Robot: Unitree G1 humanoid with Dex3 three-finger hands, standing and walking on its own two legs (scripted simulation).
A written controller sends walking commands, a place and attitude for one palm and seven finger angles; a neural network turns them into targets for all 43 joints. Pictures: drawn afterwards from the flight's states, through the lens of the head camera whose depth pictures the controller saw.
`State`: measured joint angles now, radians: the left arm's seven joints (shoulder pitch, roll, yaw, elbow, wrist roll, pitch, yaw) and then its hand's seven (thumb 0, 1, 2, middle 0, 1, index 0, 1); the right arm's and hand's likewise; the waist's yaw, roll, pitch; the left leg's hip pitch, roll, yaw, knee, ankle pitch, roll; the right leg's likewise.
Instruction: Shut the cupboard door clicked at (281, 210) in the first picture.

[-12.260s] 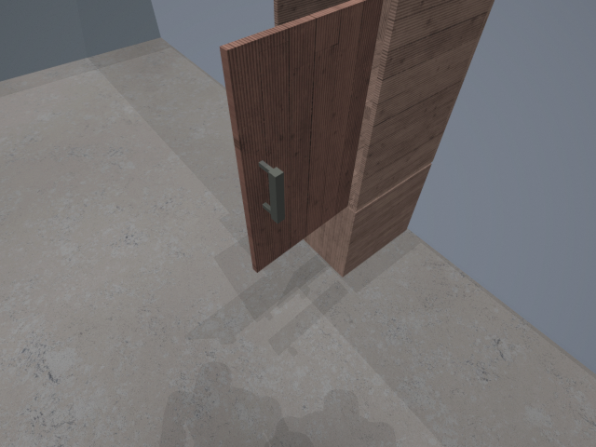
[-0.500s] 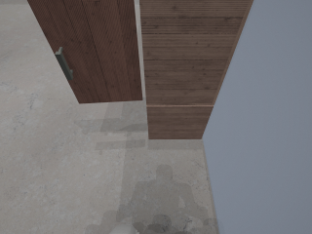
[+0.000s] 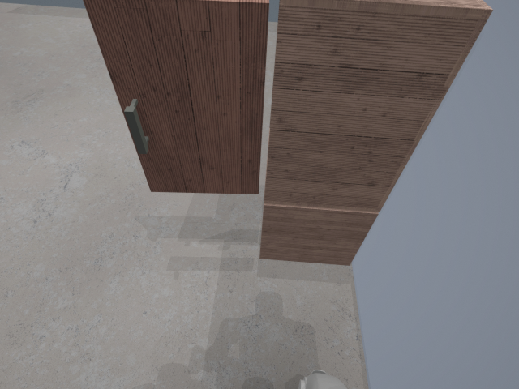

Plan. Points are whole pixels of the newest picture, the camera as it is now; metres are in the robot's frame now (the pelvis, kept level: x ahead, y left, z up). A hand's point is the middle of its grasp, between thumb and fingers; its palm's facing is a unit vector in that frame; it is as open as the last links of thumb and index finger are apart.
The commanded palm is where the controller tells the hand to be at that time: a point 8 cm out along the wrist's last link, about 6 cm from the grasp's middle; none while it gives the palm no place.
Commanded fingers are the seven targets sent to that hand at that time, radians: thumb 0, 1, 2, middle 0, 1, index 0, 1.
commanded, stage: take the last steps up to it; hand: left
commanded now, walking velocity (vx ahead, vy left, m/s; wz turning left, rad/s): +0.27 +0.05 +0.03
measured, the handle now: (139, 126) +0.71 +0.36 -0.06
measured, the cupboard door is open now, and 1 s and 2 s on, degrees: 94 94 94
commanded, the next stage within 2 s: come to a stop and stand still in 0.40 s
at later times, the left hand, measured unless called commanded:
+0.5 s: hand out of the picture +0.14 +0.17 -0.17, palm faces +0.13 -0.97 -0.19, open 7.2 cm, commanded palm none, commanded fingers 0.00 0.90 0.90 -0.20 -0.30 -0.20 -0.30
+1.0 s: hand (173, 342) +0.23 +0.17 -0.18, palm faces +0.07 -0.96 -0.27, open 7.4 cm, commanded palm none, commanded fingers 0.00 0.90 0.90 -0.20 -0.30 -0.20 -0.30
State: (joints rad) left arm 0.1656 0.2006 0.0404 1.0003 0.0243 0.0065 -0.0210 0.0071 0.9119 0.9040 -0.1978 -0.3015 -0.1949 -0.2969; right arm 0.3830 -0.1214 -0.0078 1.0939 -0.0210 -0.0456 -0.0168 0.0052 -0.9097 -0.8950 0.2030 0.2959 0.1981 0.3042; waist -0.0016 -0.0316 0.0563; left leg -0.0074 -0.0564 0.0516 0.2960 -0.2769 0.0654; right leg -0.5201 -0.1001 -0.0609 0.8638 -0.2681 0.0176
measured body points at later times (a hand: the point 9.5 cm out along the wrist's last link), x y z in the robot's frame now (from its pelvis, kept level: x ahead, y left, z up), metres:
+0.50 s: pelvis +0.15 -0.02 +0.00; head +0.17 -0.01 +0.45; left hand +0.13 +0.22 -0.15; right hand +0.23 -0.25 -0.15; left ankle +0.22 +0.12 -0.72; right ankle +0.12 -0.12 -0.74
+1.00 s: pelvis +0.18 -0.03 -0.01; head +0.20 -0.04 +0.43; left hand +0.22 +0.22 -0.16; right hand +0.24 -0.27 -0.17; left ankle +0.20 +0.11 -0.72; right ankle +0.18 -0.13 -0.74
